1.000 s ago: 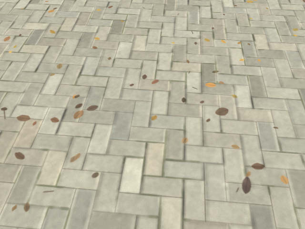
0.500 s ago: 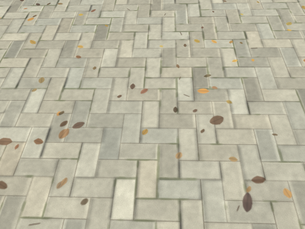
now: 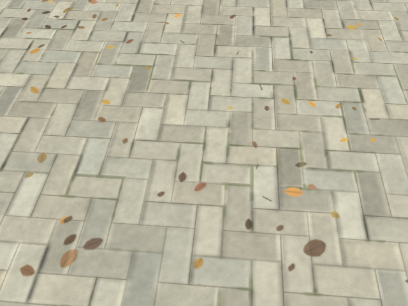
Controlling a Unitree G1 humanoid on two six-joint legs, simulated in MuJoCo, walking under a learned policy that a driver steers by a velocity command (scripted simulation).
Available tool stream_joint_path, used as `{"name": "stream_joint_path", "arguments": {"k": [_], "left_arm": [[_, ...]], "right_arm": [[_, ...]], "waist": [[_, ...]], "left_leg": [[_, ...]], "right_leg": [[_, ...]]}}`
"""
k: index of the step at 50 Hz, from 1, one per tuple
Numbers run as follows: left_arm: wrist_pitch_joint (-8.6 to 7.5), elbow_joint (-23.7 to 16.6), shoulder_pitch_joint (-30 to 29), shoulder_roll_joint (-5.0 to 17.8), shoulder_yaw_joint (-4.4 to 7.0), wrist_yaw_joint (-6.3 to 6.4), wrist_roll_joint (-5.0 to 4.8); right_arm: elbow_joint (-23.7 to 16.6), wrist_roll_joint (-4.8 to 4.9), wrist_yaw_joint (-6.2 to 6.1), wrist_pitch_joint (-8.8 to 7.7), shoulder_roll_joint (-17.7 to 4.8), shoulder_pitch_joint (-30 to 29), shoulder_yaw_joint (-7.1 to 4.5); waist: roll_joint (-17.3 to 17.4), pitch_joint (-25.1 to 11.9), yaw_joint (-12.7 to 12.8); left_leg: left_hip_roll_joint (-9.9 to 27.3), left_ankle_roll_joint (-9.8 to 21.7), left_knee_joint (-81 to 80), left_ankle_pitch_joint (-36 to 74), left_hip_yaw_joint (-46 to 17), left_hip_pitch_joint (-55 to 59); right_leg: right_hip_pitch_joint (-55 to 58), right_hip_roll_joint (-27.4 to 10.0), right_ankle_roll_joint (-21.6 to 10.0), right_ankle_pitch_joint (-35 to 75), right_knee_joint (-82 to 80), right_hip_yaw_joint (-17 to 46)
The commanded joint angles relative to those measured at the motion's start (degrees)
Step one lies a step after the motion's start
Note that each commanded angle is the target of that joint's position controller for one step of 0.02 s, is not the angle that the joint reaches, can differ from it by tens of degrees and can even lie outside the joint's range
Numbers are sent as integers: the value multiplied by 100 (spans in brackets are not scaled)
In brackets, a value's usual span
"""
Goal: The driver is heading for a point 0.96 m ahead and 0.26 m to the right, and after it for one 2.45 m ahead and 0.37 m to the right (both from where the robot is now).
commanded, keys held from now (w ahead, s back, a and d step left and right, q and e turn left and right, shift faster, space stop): w+shift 0.12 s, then w+e+shift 0.68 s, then w+q+shift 0.20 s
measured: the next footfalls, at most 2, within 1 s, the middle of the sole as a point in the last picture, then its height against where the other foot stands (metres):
right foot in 0.38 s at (246, 278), level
left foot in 0.80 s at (234, 164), level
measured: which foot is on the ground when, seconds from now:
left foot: down 0.00-0.38, up 0.40-0.78, down 0.80-1.00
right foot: up 0.00-0.36, down 0.38-0.82, up 0.84-1.00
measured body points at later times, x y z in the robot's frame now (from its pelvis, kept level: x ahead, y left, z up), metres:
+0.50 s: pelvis +0.48 -0.06 +0.01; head +0.51 -0.05 +0.46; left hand +0.58 +0.21 -0.13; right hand +0.52 -0.33 -0.11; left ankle +0.35 +0.10 -0.58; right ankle +0.52 -0.08 -0.71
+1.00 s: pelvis +0.94 -0.16 +0.02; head +0.96 -0.17 +0.47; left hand +1.23 -0.01 -0.06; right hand +0.80 -0.42 -0.10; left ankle +1.00 -0.05 -0.71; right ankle +0.86 -0.23 -0.63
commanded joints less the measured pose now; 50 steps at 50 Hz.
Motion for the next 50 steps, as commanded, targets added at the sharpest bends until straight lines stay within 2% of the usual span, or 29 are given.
{"name": "stream_joint_path", "arguments": {"k": [1, 3, 6, 8, 10, 12, 15, 17, 18, 19, 20, 21, 22, 24, 26, 27, 31, 34, 36, 38, 39, 40, 41, 42, 43, 44, 45, 48, 50], "left_arm": [[-13, -672, -293, 440, 32, -94, 147], [147, -757, -365, 222, -48, -211, 216], [169, -1204, -1492, 303, -103, -246, 225], [126, -1286, -2018, 307, -139, -282, 130], [88, -1373, -2384, 147, -212, -356, 28], [80, -1355, -2550, 217, -198, -361, -24], [71, -1224, -2470, 475, -119, -314, 73], [91, -835, -1136, 793, 20, -277, 94], [111, -425, 141, 1036, 156, -234, 64], [160, -161, 1161, 1281, 335, -151, 74], [269, -84, 911, 1710, 494, -73, 64], [300, -215, 610, 1974, 601, -88, 116], [289, -331, 371, 1530, 576, -63, 97], [249, -157, 98, 996, 457, -31, 64], [128, -179, -44, 875, 370, 22, 3], [62, -200, -44, 930, 370, 10, -40], [-58, -271, 149, 1140, 449, -31, -50], [-38, -212, 568, 1266, 522, -77, -128], [-5, -222, 573, 1323, 551, -34, -112], [-5, -285, 406, 1536, 598, 7, -79], [-18, -350, 164, 1776, 649, -7, -44], [-67, -460, -208, 1719, 637, -37, 4], [-132, -591, -253, 843, 411, -14, 105], [-117, -824, 829, 393, 229, -43, -245], [-32, -537, 507, 792, 208, 14, -21], [7, -625, -148, 906, 238, -45, 82], [5, -787, -611, 852, 213, -100, 167], [69, -1283, -1216, 500, 72, -207, 369], [77, -1639, -1676, 497, -15, -246, 430]], "right_arm": [[183, -3, 3, -178, -206, 802, -89], [386, 93, -14, -297, -170, 952, -44], [474, 179, 44, -424, -347, 1194, -53], [502, 223, 88, -483, -314, 1342, -34], [586, 277, 65, -568, -464, 1585, -44], [681, 221, 18, -579, -590, 1730, -39], [734, 102, -188, -440, -771, 1957, -21], [674, -58, -364, -243, -1064, 1697, -97], [564, -109, -405, -157, -1195, 1339, -144], [460, -113, -391, -136, -1301, 950, -200], [77, -141, -240, -345, -414, 908, -12], [-367, 232, -158, -429, -389, 1126, 75], [-416, 132, -170, -520, -642, 562, 116], [-595, -29, -112, -534, -539, 63, 159], [-664, -259, -50, -262, -401, 92, 219], [-764, -282, -23, -165, -361, 16, 238], [-1432, -124, 81, -127, -256, -1439, 372], [-1594, 1, 75, -145, -299, -1804, 384], [-1706, 24, 39, -154, -403, -1915, 364], [-1541, 40, -61, -180, -746, -1222, 219], [-1327, 80, -140, -213, -1007, -333, 92], [-1020, 55, -252, -229, -1326, 912, -63], [-760, -113, -358, -240, -1637, 2146, -195], [-732, -215, -268, -217, -2015, 1559, -301], [-830, -114, -172, -182, -1319, 996, -274], [-799, -52, -117, -181, -836, 694, -178], [-636, -72, -77, -180, -670, 722, -150], [-67, 66, -44, -265, -440, 1236, -72], [-2, 164, -69, -305, -545, 1294, -105]], "waist": [[-303, 16, 33], [102, 306, 266], [79, 762, 129], [-101, 811, -35], [68, 722, -179], [196, 655, -227], [569, 141, -138], [867, -670, 594], [897, -1182, 1177], [740, -1403, 1702], [-1255, -1303, 822], [-1513, -2334, 561], [-96, -1668, 667], [689, -372, 101], [743, 5, -286], [616, 100, -349], [148, 519, 35], [-168, 178, 439], [-262, 82, 464], [-283, -494, 118], [-326, -996, -402], [-284, -1534, -1069], [676, -2250, -1317], [2727, -2929, -364], [1500, -2003, -427], [700, -1254, -461], [164, -809, -438], [530, -286, -96], [514, -29, 21]], "left_leg": [[1756, 696, -2645, -1331, -3177, 1471], [1581, 633, -3043, -1238, -2614, 840], [1256, 596, -3595, -295, -1803, 640], [888, 273, -3614, 1273, -900, 818], [1039, 14, -3902, 2472, -509, 940], [1202, -188, -3903, 3547, -142, 1869], [1395, -497, -2822, 6880, 242, 3319], [1625, -617, -774, 8211, 311, 3553], [1673, -619, 823, 8132, 301, 3230], [1308, -536, 3005, 6390, 347, 2196], [287, -658, 5035, -820, 7, -392], [69, -802, 6240, -1455, -1137, -2315], [509, -606, 5634, -774, -1394, -2626], [895, -593, 4365, -504, -1320, -2052], [1086, -805, 3835, -663, -1228, -1503], [1159, -899, 3408, -747, -1130, -1367], [1042, -1076, 1075, 1054, -648, -710], [718, -928, 85, 2093, -582, -300], [594, -831, -505, 1984, -667, -89], [315, -728, -835, 1499, -747, 1120], [357, -677, -835, 1130, -845, 2099], [737, -604, -589, 529, -1056, 3438], [2049, -430, -485, -1137, -2246, 4551], [3262, 449, -1849, -2022, -5880, 5165], [2796, 532, -2171, -2936, -5802, 4417], [2467, 545, -2142, -2416, -4762, 3640], [2212, 561, -2182, -1500, -4154, 2965], [1780, 597, -2305, -161, -3418, 2134], [1725, 665, -2609, 116, -3247, 1719]], "right_leg": [[-2429, -655, -26, 224, 342, 330], [-2426, -927, 150, 161, -192, 256], [-3052, -1147, 338, 1065, -1352, -221], [-2827, -975, 289, 1947, -2471, -576], [-2100, -768, 116, 2812, -3432, -848], [-2058, -529, -65, 3107, -3976, -937], [-1840, 134, -220, 2429, -4257, -1476], [-595, 544, -376, 1692, -4263, -1458], [509, 492, -557, 1510, -4458, -1217], [1640, 150, -801, 883, -4685, -603], [3118, -1000, -1113, 2239, -4081, 1266], [4374, -1869, -2390, 549, -5333, 4067], [3776, -1776, -2065, -49, -6067, 4048], [1656, -1291, -1510, 469, -6433, 3057], [378, -852, -1328, 881, -6577, 2457], [-69, -705, -1301, 878, -6676, 2273], [-1095, -197, -988, 2132, -6994, 1755], [-303, -258, -647, 3344, -6768, 1822], [283, -345, -505, 3831, -6429, 1884], [585, -327, -231, 5092, -5366, 1925], [472, -283, -128, 5225, -4277, 1927], [-216, -75, -57, 4618, -2898, 1793], [-1030, 205, -120, 1130, -929, 1249], [-2449, 690, 117, -1084, 410, 653], [-3022, 128, 2, -475, 485, 573], [-3072, -46, 50, -40, 263, 466], [-3006, -127, 89, -4, 31, 428], [-3109, -446, 228, -520, -761, 340], [-3255, -703, 435, -441, -1567, 209]]}}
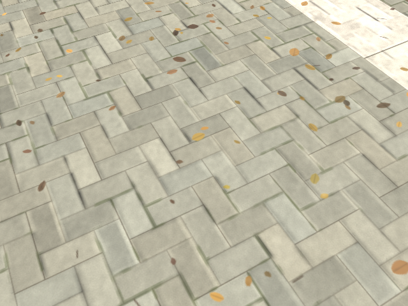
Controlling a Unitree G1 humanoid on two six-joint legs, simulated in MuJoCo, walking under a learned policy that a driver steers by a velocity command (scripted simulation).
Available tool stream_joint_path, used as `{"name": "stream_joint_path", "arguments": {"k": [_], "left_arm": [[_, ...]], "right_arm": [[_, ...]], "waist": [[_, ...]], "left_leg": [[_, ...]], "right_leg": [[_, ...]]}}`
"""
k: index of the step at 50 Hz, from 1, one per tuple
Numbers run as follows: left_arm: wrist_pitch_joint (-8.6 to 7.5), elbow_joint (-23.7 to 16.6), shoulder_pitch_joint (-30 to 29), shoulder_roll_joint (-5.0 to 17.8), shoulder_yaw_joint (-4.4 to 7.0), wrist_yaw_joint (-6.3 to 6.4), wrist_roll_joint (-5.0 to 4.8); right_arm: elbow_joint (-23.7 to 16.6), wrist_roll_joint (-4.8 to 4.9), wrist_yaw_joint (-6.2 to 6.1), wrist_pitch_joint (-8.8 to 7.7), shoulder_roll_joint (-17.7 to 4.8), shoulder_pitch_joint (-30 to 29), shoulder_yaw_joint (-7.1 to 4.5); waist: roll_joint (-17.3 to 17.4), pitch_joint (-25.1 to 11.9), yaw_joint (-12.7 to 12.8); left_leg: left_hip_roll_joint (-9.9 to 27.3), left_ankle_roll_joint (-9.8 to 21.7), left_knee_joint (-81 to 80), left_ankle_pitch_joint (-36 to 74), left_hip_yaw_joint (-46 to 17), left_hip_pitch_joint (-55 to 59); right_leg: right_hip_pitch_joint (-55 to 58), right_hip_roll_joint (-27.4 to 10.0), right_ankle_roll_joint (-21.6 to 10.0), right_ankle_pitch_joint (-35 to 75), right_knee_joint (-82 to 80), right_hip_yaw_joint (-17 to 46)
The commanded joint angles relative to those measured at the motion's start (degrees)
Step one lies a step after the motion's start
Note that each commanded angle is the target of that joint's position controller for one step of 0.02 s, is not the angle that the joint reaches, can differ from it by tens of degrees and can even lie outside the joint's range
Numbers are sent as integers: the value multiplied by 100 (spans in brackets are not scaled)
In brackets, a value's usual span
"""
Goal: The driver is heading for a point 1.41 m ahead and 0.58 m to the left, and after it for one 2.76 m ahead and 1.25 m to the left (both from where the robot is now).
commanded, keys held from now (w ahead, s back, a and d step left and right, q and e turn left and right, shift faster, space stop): w+q+shift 0.88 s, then w+shift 0.12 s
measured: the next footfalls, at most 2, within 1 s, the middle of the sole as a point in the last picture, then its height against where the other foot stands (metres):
right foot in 0.20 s outside the picture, level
left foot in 0.62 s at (156, 248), level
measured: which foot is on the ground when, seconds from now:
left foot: down 0.00-0.18, up 0.20-0.60, down 0.62-1.00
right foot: up 0.00-0.18, down 0.20-0.62, up 0.64-1.00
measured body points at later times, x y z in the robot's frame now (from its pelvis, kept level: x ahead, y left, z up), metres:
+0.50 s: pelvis +0.43 +0.02 -0.01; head +0.45 +0.03 +0.44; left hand +0.29 +0.28 -0.13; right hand +0.74 -0.15 -0.07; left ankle +0.57 +0.17 -0.67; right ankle +0.31 -0.14 -0.74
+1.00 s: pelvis +0.85 +0.24 -0.01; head +0.88 +0.26 +0.44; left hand +0.89 +0.57 -0.06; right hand +1.05 +0.01 -0.13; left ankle +0.67 +0.16 -0.74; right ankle +1.11 +0.27 -0.71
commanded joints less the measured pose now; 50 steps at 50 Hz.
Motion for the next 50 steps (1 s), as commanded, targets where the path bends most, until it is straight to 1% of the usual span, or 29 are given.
{"name": "stream_joint_path", "arguments": {"k": [1, 3, 5, 7, 8, 9, 10, 11, 12, 13, 14, 16, 18, 20, 24, 26, 27, 29, 30, 31, 32, 33, 35, 36, 38, 41, 44, 47, 50], "left_arm": [[-80, -909, -517, -56, -201, -113, 73], [-111, -980, -677, -112, -311, -228, -86], [-89, -862, -518, 113, -238, -206, -183], [-86, -757, -335, 361, -122, -72, -154], [-113, -557, 228, 503, -30, 21, -95], [-153, -402, 979, 680, 73, 126, 2], [-181, -373, 2007, 1158, 215, 259, 142], [-104, -427, 1976, 1484, 284, 309, 173], [-69, -430, 1418, 1068, 256, 323, 18], [-104, -447, 1055, 593, 160, 292, -65], [-139, -382, 894, 361, 114, 249, -71], [-222, -183, 910, 177, 70, 243, -146], [-329, 48, 1096, 18, 53, 202, -255], [-392, 165, 1114, -46, 40, 190, -259], [-430, 297, 967, 223, 91, 243, -240], [-406, 361, 1213, 493, 135, 283, -239], [-343, 356, 1328, 690, 182, 319, -225], [-136, 246, 1128, 1099, 296, 395, -157], [-47, 131, 940, 1137, 314, 390, -127], [-29, 180, 1052, 829, 262, 300, -60], [-92, -320, 1519, 43, 47, 216, -67], [-242, -761, 1020, 439, 42, 223, -137], [-377, -778, 513, 545, -12, 238, -123], [-309, -756, 483, 460, -50, 245, -35], [-35, -692, 698, 407, -72, 234, 83], [103, -1110, -195, 162, -160, 168, 20], [70, -1310, -856, -24, -249, 73, -135], [16, -1318, -1040, 71, -227, 62, -197], [-23, -1070, -314, 438, -48, 145, -150]], "right_arm": [[-245, 83, -10, -136, -355, -1, -39], [-403, 65, 20, -114, -666, -408, -165], [-424, 130, 116, -133, -989, -279, -264], [-348, 172, 167, -120, -986, 2, -252], [-283, 168, 180, -100, -1015, 150, -259], [-272, 193, 189, -105, -986, 169, -255], [-438, 194, 167, -129, -436, 97, -119], [-696, 407, 122, -70, 76, 583, 8], [-689, 257, 81, 37, -225, 224, -18], [-692, 139, 118, 108, -312, -189, -44], [-654, 110, 176, 163, -274, -348, -48], [-679, 28, 284, 334, -66, -395, -32], [-903, -12, 345, 458, 59, -876, -4], [-1182, -31, 412, 481, 97, -1352, 35], [-1550, -2, 594, 454, 75, -2173, 158], [-1538, -5, 614, 448, -28, -2285, 156], [-1464, 10, 584, 442, -139, -2064, 127], [-1108, 16, 484, 424, -504, -651, -27], [-719, 0, 380, 408, -775, 565, -182], [-538, 36, 217, 444, -1072, 702, -337], [-778, -44, 143, 552, -1749, -26, -443], [-1003, 6, 123, 600, -1880, 215, -526], [-836, 58, 23, 515, -1331, -35, -419], [-820, 73, -8, 427, -1199, -227, -367], [-854, 105, -8, 277, -920, -462, -241], [-834, 131, 44, 120, -887, -444, -228], [-794, 159, 94, 92, -943, -306, -291], [-628, 217, 91, 47, -919, 22, -295], [-483, 131, 1, 47, -1129, 117, -310]], "waist": [[556, 307, 375], [582, 335, 507], [570, 278, 543], [316, 122, 602], [94, -260, 843], [0, -779, 1229], [-738, -1522, 1576], [-1613, -1998, 1111], [-1089, -1194, 887], [-543, -498, 787], [-284, -176, 647], [-568, 177, 342], [-461, 375, 268], [-387, 417, 177], [-149, 682, 87], [-72, 565, 80], [-213, 347, -52], [-463, -483, -865], [-329, -1053, -1358], [338, -953, -1173], [1771, -1051, -148], [1157, -1962, -557], [-99, -373, -150], [-291, -80, 111], [-385, 196, 498], [-189, 586, 403], [108, 501, 88], [295, 284, -170], [363, -239, 154]], "left_leg": [[1365, 1303, -1635, 281, -2191, 140], [921, 1065, -1979, 410, -1469, -1254], [1101, 1016, -2125, 830, -1538, -1509], [1070, 834, -1346, 1733, -1427, -870], [810, 722, -194, 2479, -1198, -662], [499, 609, 1288, 2426, -996, -1132], [163, 497, 3355, 418, -690, -1959], [-65, 479, 4927, -1389, -423, -2991], [288, 540, 5421, -779, -360, -3560], [539, 536, 5270, -374, -301, -3656], [692, 479, 5051, -196, -305, -3473], [892, 366, 4788, -151, -314, -3233], [997, 337, 4695, 26, -251, -3527], [1003, 362, 4409, 510, -122, -3665], [788, 602, 2469, 1630, 594, -2582], [319, 815, 1891, 1693, 1123, -1795], [71, 897, 1820, 1459, 1279, -1481], [-277, 1133, 1795, 811, 1186, 18], [-387, 1315, 1511, 566, 873, 1488], [-122, 1464, 1269, 55, 210, 2473], [1207, 2151, 872, 467, -2604, 3486], [1686, 2712, -404, -694, -4328, 4016], [1560, 2213, -1174, -700, -3970, 2241], [1269, 2078, -1164, -200, -3475, 1373], [870, 2024, -1277, 407, -2755, 115], [397, 1911, -1630, 735, -2177, -908], [91, 1517, -1538, 1509, -1927, -906], [380, 1284, -1421, 2475, -1959, -12], [637, 992, -289, 4657, -1951, 1255]], "right_leg": [[-1017, -603, 271, 334, -1302, 196], [878, -352, 398, 1293, -2709, -141], [1953, -153, 440, 1764, -2901, -316], [2329, -90, 403, 1615, -3394, -302], [2968, 54, 338, 1316, -3605, -366], [4023, -219, 251, 1002, -3546, -201], [5021, -1737, 64, -1122, -3978, 1490], [5202, -2981, -317, -2787, -5281, 4226], [4496, -2736, -484, -3112, -5573, 4389], [3866, -2435, -442, -2186, -5442, 3270], [3363, -2147, -368, -1063, -5465, 2405], [2763, -1855, -202, 106, -5676, 1297], [2777, -1785, -146, 1143, -5843, 606], [2802, -1664, -81, 2164, -5950, -148], [2389, -1275, 137, 3137, -6342, -1491], [2719, -1241, 233, 5451, -5922, -1795], [3069, -1297, 277, 6777, -5384, -1827], [3156, -1556, 243, 8162, -3313, -1729], [2536, -1561, 201, 7590, -1614, -1592], [1222, -826, 326, 3159, 471, -1542], [-1092, 24, 654, -938, 2736, -1175], [-1913, 19, 587, -562, 2972, 68], [-1900, -539, 541, 117, 1723, 212], [-1454, -691, 600, 28, 1291, 214], [-751, -875, 775, -239, 582, 204], [-382, -900, 928, 493, -943, -123], [285, -609, 839, 2279, -2470, -235], [705, -443, 599, 2952, -3351, -285], [1393, -52, 356, 1979, -3747, -353]]}}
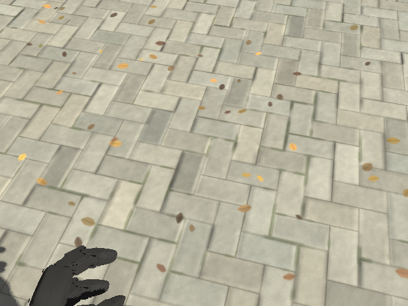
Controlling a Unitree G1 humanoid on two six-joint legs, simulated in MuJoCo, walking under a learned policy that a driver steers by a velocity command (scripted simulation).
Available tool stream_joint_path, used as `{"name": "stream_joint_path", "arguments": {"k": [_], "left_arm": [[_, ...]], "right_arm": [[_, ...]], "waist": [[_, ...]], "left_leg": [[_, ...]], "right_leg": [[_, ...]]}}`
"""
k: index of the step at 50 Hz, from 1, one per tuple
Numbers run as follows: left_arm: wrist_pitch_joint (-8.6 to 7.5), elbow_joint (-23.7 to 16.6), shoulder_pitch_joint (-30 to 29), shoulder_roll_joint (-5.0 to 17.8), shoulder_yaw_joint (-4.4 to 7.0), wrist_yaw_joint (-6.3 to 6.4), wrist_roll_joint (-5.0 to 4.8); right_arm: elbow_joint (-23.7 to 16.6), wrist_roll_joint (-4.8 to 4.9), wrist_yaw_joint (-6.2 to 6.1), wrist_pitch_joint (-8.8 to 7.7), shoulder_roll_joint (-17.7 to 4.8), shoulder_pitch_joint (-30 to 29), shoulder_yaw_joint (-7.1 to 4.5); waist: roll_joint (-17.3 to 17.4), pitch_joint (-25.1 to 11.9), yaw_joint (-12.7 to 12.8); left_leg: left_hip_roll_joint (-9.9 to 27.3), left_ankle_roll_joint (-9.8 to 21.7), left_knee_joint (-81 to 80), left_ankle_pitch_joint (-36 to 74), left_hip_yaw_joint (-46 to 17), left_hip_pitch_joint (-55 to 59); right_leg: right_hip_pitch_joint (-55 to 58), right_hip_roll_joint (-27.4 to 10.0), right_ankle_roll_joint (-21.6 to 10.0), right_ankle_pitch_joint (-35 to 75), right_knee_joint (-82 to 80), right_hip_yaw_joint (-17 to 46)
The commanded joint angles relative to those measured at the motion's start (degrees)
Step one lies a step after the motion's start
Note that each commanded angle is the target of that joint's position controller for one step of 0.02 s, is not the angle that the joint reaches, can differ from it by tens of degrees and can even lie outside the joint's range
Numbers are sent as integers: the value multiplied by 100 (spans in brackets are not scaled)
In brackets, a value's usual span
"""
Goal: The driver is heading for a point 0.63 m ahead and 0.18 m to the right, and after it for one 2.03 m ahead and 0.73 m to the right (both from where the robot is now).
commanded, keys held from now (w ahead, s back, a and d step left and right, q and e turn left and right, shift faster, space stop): w+shift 0.04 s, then w+e+shift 0.96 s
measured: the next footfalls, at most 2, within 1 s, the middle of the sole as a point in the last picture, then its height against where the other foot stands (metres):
right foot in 0.04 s outside the picture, level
left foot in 0.46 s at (172, 265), level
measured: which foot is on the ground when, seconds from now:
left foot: down 0.00-0.06, up 0.08-0.44, down 0.46-0.90, up 0.92-1.00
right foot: up 0.00-0.02, down 0.04-0.46, up 0.48-0.88, down 0.90-1.00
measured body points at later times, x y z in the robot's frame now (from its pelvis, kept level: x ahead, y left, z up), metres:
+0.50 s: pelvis +0.45 -0.03 -0.01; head +0.48 -0.03 +0.44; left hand +0.42 +0.25 -0.13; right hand +0.69 -0.27 -0.04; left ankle +0.57 +0.07 -0.73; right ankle +0.23 -0.14 -0.68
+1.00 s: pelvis +0.86 -0.20 -0.02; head +0.89 -0.21 +0.43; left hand +1.14 -0.05 -0.13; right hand +0.78 -0.46 -0.13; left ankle +0.82 +0.02 -0.59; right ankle +0.90 -0.24 -0.72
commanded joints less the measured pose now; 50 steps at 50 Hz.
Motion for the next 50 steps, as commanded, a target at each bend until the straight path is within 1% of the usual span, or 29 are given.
{"name": "stream_joint_path", "arguments": {"k": [1, 2, 3, 4, 5, 6, 7, 11, 14, 16, 19, 21, 22, 23, 24, 25, 27, 28, 32, 37, 39, 41, 43, 44, 45, 46, 47, 48, 50], "left_arm": [[-86, 133, 1392, 998, 434, 142, -44], [-88, 418, 2550, 1210, 549, 257, -41], [-104, 604, 3562, 1659, 685, 351, 119], [-99, 732, 3072, 1968, 770, 227, 135], [-69, 586, 2371, 1315, 703, 117, 40], [-80, 618, 2152, 966, 644, 67, -46], [-80, 741, 2154, 806, 602, 36, -38], [-178, 1244, 2641, 674, 529, 41, -154], [-195, 1180, 2439, 869, 627, 77, -159], [-217, 1147, 2392, 1081, 714, 30, -231], [-213, 1251, 2689, 1132, 742, -9, -298], [-163, 1335, 2839, 1264, 773, 21, -262], [-155, 1324, 2777, 1334, 795, 7, -270], [-199, 1190, 2619, 1088, 733, -4, -295], [-213, 979, 2874, 208, 539, 48, -394], [-129, 836, 2924, 468, 517, 69, -371], [5, 868, 1982, 640, 557, 6, -158], [63, 870, 1833, 559, 556, -62, -125], [344, 471, 1165, 214, 463, -245, -23], [337, -41, 159, 302, 327, -455, -54], [327, -89, -142, 322, 288, -501, -58], [311, 28, 201, 507, 335, -450, -72], [285, 446, 1767, 887, 513, -334, -72], [268, 866, 3004, 1163, 687, -212, -62], [360, 947, 2882, 1517, 902, -47, -245], [462, 595, 2180, 2322, 992, -31, -2], [497, 425, 2458, 2122, 1011, 32, -61], [442, 614, 2342, 1834, 950, 99, -95], [246, 715, 1993, 1464, 825, 167, -108]], "right_arm": [[-224, -123, -59, -72, -1174, -297, -247], [-272, -196, -46, -90, -1035, -586, -204], [-442, -175, -62, -153, -330, -521, -21], [-618, 49, 31, -203, 96, 297, 130], [-486, -138, -34, -147, -269, -225, 153], [-578, -216, 20, -136, -402, -867, 144], [-703, -296, 65, -139, -406, -1261, 163], [-1167, -494, 168, -32, -82, -1830, 349], [-1561, -362, 267, -86, -45, -2659, 504], [-1598, -247, 314, -97, 5, -2910, 555], [-1581, -218, 192, -95, -203, -2978, 469], [-1387, -256, 61, -132, -421, -2344, 333], [-1161, -300, -31, -160, -562, -1532, 236], [-1053, -390, -165, -188, -927, -465, 83], [-992, -561, -238, -150, -1304, 37, -29], [-981, -425, -230, -79, -1302, -256, -83], [-952, -319, -170, -105, -367, -890, 89], [-863, -346, -153, -131, -250, -927, 112], [-370, -128, -75, -316, 8, -581, 157], [-184, -142, -94, -397, -201, -856, 116], [-70, -146, -122, -389, -401, -595, 86], [-75, -149, -181, -299, -792, -371, 0], [-199, -205, -244, -94, -1167, -640, -104], [-311, -245, -228, -18, -1154, -827, -107], [-325, -257, -134, -18, -767, -894, -59], [-1025, -209, -70, -121, -314, -249, 118], [-1200, -232, -80, -270, -636, -929, 126], [-1246, -212, -79, -352, -597, -1177, 171], [-1175, -363, -108, -249, -459, -1233, 245]], "waist": [[180, -840, 1119], [148, -1278, 1775], [-826, -1942, 1955], [-2740, -2233, 1067], [-1344, -1191, 1075], [-416, -699, 1097], [-26, -422, 1017], [-424, 152, 679], [-380, 402, 677], [-387, 311, 754], [-338, 171, 856], [-234, -379, 581], [-107, -885, 183], [197, -1532, -317], [1315, -2186, -142], [1665, -2232, 99], [416, -673, 194], [333, -410, 316], [527, 100, 609], [253, 485, 836], [101, 592, 775], [370, 185, 1027], [592, -659, 1902], [394, -1202, 2378], [-696, -1038, 2123], [-1743, -1682, 1104], [-525, -2085, 1601], [-64, -1014, 1335], [448, -111, 737]], "left_leg": [[1233, 105, 1684, 6109, -362, -727], [1031, 3, 3205, 5565, -143, -1494], [547, -102, 5485, 3126, 347, -2742], [-221, -301, 6506, -211, 549, -4318], [360, -174, 6640, 174, 572, -4979], [590, -229, 6405, 560, 663, -4945], [805, -262, 5965, 646, 797, -4800], [1228, -641, 4704, 337, 1063, -4819], [1269, -917, 2965, 1491, 1325, -4121], [1032, -966, 2171, 2224, 1577, -2888], [953, -902, 1654, 2476, 1539, -2512], [703, -770, 1318, 1733, 1630, -1696], [791, -688, 1349, 1487, 1606, -618], [1835, -497, 1210, 161, 583, 665], [3450, -230, 534, -2003, -1835, 1792], [3708, 134, -211, -2823, -3446, 1434], [3074, 12, -188, -1208, -1447, 52], [2845, -99, -290, -266, -757, -392], [2606, -280, -599, 1808, 848, -857], [2068, -576, -1116, 3169, 2655, -1410], [1981, -678, -990, 4905, 3077, -1293], [2136, -764, -76, 7443, 3131, -690], [2407, -689, 2096, 8530, 2999, -784], [2359, -659, 3897, 7622, 2892, -1601], [1244, -841, 6255, 2103, 2855, -3113], [661, -1142, 8226, -642, 2111, -5374], [859, -1072, 8139, -115, 1084, -5840], [1170, -1020, 7414, 158, 1002, -5916], [1548, -1078, 6245, 146, 1024, -5076]], "right_leg": [[2772, 588, -277, -912, -145, -462], [4075, 274, -369, -1374, 18, -292], [5317, -891, -674, -3600, -99, 1434], [5805, -1839, -1353, -4277, -1688, 5087], [5148, -1632, -1484, -4638, -1788, 4874], [4426, -1381, -1528, -4032, -1704, 3866], [3846, -1101, -1434, -3370, -1740, 3257], [2834, -524, -1500, -2147, -2131, 2409], [1896, -216, -1481, -1589, -2611, 1814], [1341, -108, -1351, -949, -2843, 1558], [2103, -278, -1163, 160, -2416, 1610], [2627, -142, -970, 1722, -1041, 1424], [2299, 120, -849, 1864, 210, 1235], [1387, 399, -748, 716, 1904, 1007], [-71, 869, -706, -3038, 3649, 519], [-774, 668, -773, -2770, 4536, 323], [-1036, 130, -728, -1970, 4401, 171], [-865, 14, -663, -1897, 4230, 160], [-1142, -290, -551, -1704, 3987, 52], [-430, -104, -673, -219, 2198, -617], [279, 258, -892, -45, 1428, -1187], [969, 696, -1086, -382, 1215, -1455], [2648, 1004, -1346, -1029, 1179, -1270], [4245, 1089, -1535, -1276, 815, -890], [5180, 684, -1661, -1719, 397, 42], [6472, -893, -2797, -1629, -388, 3417], [6417, -1082, -2946, -2653, -1329, 4377], [5367, -1039, -2660, -2735, -1783, 4183], [3506, -479, -2277, -1674, -1801, 3133]]}}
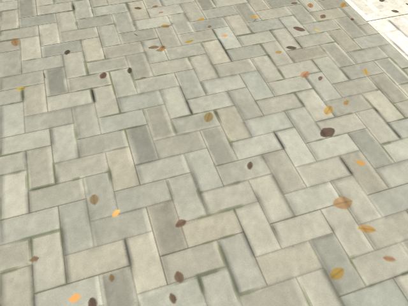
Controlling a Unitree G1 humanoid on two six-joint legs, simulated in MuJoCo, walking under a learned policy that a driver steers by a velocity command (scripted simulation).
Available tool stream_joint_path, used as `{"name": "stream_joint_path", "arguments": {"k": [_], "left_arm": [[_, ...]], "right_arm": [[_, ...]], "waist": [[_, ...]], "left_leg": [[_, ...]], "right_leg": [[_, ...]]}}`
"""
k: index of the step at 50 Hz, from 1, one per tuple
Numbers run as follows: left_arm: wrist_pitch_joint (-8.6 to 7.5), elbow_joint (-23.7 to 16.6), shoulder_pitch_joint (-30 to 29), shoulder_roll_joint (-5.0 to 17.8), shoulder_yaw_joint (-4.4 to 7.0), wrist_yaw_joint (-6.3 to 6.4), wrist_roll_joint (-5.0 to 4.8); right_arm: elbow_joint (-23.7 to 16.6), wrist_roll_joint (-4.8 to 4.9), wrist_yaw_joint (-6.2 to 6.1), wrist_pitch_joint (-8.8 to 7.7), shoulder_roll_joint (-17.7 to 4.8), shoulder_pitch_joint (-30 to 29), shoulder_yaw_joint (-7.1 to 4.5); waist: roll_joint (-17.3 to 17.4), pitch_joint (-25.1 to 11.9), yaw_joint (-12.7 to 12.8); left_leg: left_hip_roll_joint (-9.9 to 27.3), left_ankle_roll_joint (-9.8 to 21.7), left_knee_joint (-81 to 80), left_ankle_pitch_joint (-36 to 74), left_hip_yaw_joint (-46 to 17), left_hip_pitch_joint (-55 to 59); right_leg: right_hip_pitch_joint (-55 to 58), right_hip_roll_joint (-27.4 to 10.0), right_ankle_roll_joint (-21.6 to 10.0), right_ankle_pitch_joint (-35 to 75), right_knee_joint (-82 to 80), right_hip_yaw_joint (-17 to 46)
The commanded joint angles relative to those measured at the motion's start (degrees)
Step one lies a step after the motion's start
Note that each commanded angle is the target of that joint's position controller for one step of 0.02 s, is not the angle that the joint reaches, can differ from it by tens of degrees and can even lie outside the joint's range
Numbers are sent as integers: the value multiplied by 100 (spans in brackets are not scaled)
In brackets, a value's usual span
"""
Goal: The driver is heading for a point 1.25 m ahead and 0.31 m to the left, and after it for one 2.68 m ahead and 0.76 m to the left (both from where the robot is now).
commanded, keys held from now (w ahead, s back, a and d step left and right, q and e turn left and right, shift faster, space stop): w+shift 0.06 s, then w+q+shift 0.34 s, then q+shift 0.56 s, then shift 0.04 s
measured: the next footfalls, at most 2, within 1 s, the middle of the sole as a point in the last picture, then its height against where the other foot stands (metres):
left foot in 0.34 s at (162, 280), level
right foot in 0.74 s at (188, 188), level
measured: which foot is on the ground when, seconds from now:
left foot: up 0.00-0.32, down 0.34-0.74, up 0.76-1.00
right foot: down 0.00-0.36, up 0.38-0.72, down 0.74-1.00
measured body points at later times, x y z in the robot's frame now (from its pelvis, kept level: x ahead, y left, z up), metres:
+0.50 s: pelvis +0.47 +0.08 +0.03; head +0.50 +0.08 +0.48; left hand +0.61 +0.35 -0.07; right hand +0.52 -0.21 -0.10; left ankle +0.50 +0.14 -0.71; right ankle +0.42 -0.05 -0.60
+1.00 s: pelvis +0.73 +0.08 +0.03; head +0.77 +0.10 +0.48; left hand +0.68 +0.38 -0.07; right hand +1.03 -0.07 -0.07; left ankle +0.67 +0.18 -0.63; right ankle +0.86 +0.04 -0.71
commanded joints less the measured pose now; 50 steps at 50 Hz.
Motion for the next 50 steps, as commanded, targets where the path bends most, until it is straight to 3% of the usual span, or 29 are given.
{"name": "stream_joint_path", "arguments": {"k": [1, 3, 7, 9, 12, 14, 15, 16, 17, 18, 19, 20, 21, 22, 24, 27, 29, 32, 35, 36, 37, 38, 39, 40, 41, 42, 44, 47, 50], "left_arm": [[-247, -225, 454, 919, 272, 176, -14], [-415, -168, 492, 701, 178, 120, -54], [-656, 43, 746, 574, 150, -7, -122], [-749, 160, 987, 646, 139, -50, -180], [-764, 408, 1278, 777, 138, 42, -67], [-699, 465, 1271, 1015, 170, 171, 62], [-629, 456, 1187, 1110, 189, 232, 167], [-536, 407, 972, 1129, 199, 286, 279], [-478, 301, 605, 1097, 182, 319, 307], [-546, 6, 951, 484, 23, 230, 72], [-698, -136, 933, 286, -89, 118, 92], [-771, -345, 291, 409, -143, 144, 113], [-842, -422, 11, 501, -184, 128, 118], [-832, -488, -161, 458, -214, 122, 156], [-606, -602, -64, 360, -260, 122, 256], [-423, -873, -332, 173, -371, 111, 197], [-400, -999, -692, 24, -442, 92, 113], [-381, -1104, -1116, 45, -445, 126, 36], [-496, -999, -697, 370, -339, 268, 44], [-578, -819, -98, 484, -295, 326, 65], [-647, -710, 610, 781, -219, 375, 107], [-572, -862, 799, 941, -201, 351, 144], [-467, -850, 694, 893, -92, 317, -1], [-420, -1055, -1, 541, -96, 398, -31], [-354, -1123, -320, 23, -257, 436, -19], [-292, -1046, -375, -72, -304, 456, 21], [-258, -852, -250, 157, -203, 442, 23], [-282, -734, -108, 250, -111, 359, 87], [-254, -697, -113, 347, -45, 307, 126]], "right_arm": [[-666, -174, -26, 4, -1009, 78, -164], [-706, -188, 13, 197, -848, -44, -128], [-1034, 34, 201, 142, -406, -1223, 54], [-963, 177, 245, 139, -442, -1428, 23], [-992, 152, 248, 101, -653, -1743, -65], [-851, 141, 248, 104, -868, -1370, -175], [-688, 165, 227, 124, -1008, -790, -252], [-337, 192, 183, 158, -1168, 313, -352], [34, 152, 119, 190, -1353, 1576, -469], [147, 33, 58, 243, -2068, 2071, -713], [159, 119, 134, 290, -1875, 1666, -691], [43, 142, 155, 272, -1694, 1101, -680], [53, 192, 153, 260, -1439, 936, -634], [91, 200, 124, 246, -1274, 821, -587], [162, 234, 95, 176, -1072, 687, -469], [125, 235, 141, 105, -1417, 495, -552], [135, 280, 125, 181, -1383, 498, -592], [200, 297, 70, 352, -1307, 877, -649], [-7, 224, -41, 437, -1401, 626, -728], [-86, 265, -49, 413, -1396, 432, -734], [-258, 340, -39, 380, -1013, 581, -636], [-309, 421, -139, 428, -602, 1427, -554], [-313, 272, -180, 496, -900, 2139, -556], [-185, 134, -152, 598, -1106, 1695, -591], [-300, 47, -83, 681, -1216, 890, -631], [-429, 68, 16, 754, -1210, 473, -664], [-539, 139, 137, 929, -1013, 388, -611], [-694, 165, 170, 995, -789, 205, -538], [-926, 150, 245, 1046, -719, -207, -467]], "waist": [[583, -188, -119], [490, -54, -212], [143, 272, 239], [144, 191, 459], [54, 288, 569], [-264, -200, 302], [-470, -581, -18], [-580, -1081, -547], [-404, -1461, -1241], [1081, -1949, -982], [1618, -2291, -585], [838, -1486, -582], [84, -960, -415], [-274, -475, -192], [-290, -96, 266], [7, -103, 452], [269, -326, 300], [460, -618, -106], [527, -756, 90], [422, -934, 417], [-80, -1551, 547], [-997, -2279, 169], [-1195, -3179, -60], [-785, -2776, -13], [-336, -1889, 75], [-398, -1416, 87], [-703, -930, 9], [-716, -1028, -52], [-816, -973, -50]], "left_leg": [[356, -79, -644, -226, -249, -2141], [486, -178, -1502, -244, -53, -1698], [480, 102, -3873, 2437, 387, -1132], [287, 355, -4462, 3402, 579, -937], [35, 717, -5115, 3099, 720, -1302], [-557, 890, -5072, 2180, 943, -918], [-803, 985, -4950, 1696, 967, -430], [-989, 1092, -4834, 1264, 1006, 439], [-833, 1265, -4935, 930, 767, 1817], [522, 2232, -4826, -483, -1772, 3758], [1200, 2675, -6299, -996, -4716, 4251], [1156, 2567, -6610, -1091, -4458, 3689], [1088, 2376, -6666, -116, -3758, 2809], [848, 2214, -6660, 1202, -3161, 1905], [473, 2055, -6618, 3702, -2281, 771], [-163, 1846, -6592, 5593, -1420, -212], [-623, 1374, -6333, 5668, -1055, -430], [-853, 792, -5830, 4891, -1326, -105], [-837, 515, -4859, 4164, -2004, 387], [-1010, 381, -3968, 3960, -1871, 436], [-1154, 246, -2465, 1879, -1491, -56], [-1695, 231, -912, -2600, -637, -961], [-1192, 202, 11, -2258, -462, -1215], [-914, 151, 241, -1388, -271, -1523], [-727, 75, -128, -861, -160, -1591], [-650, -25, -361, -689, -145, -1554], [-539, -119, -739, -529, -47, -1252], [-476, -87, -1285, -381, 89, -1176], [-302, 30, -2165, -100, 165, -801]], "right_leg": [[1556, -1843, -1020, 425, -2598, 3314], [678, -1536, -958, 675, -2799, 2769], [370, -1116, -410, 1547, -3361, 1599], [988, -1341, -185, 2038, -3745, 1396], [2490, -1696, 88, 3651, -3590, 959], [3296, -1874, 311, 6126, -2756, 603], [3501, -1987, 412, 7202, -1891, 477], [3418, -2026, 483, 7760, -582, 340], [2451, -1858, 570, 7080, 1314, 56], [-121, -1055, 963, 3483, 4231, 30], [-1695, -267, 1032, -941, 5043, 626], [-2268, -747, 941, -472, 4971, 1101], [-2067, -1077, 927, -154, 4412, 1126], [-1747, -1233, 965, -188, 3914, 1021], [-1197, -1346, 1210, -485, 3265, 896], [-462, -1140, 1407, -151, 1680, 407], [146, -884, 1368, 947, 586, 193], [609, -575, 1314, 1874, -341, 227], [1159, -569, 1216, 1912, -1239, 731], [1716, -795, 1112, 2444, -1711, 858], [2883, -2003, 834, 3948, -1396, 1647], [3905, -3954, 266, 7321, -631, 3109], [4125, -4483, -452, 6918, -608, 4025], [3350, -4074, -674, 4452, -1185, 3934], [2478, -3388, -371, 3303, -1525, 2931], [2015, -2999, -137, 3132, -1713, 2233], [1326, -2691, -5, 3551, -1909, 1349], [1310, -2786, -70, 3529, -1994, 875], [897, -2850, -51, 2605, -2137, 546]]}}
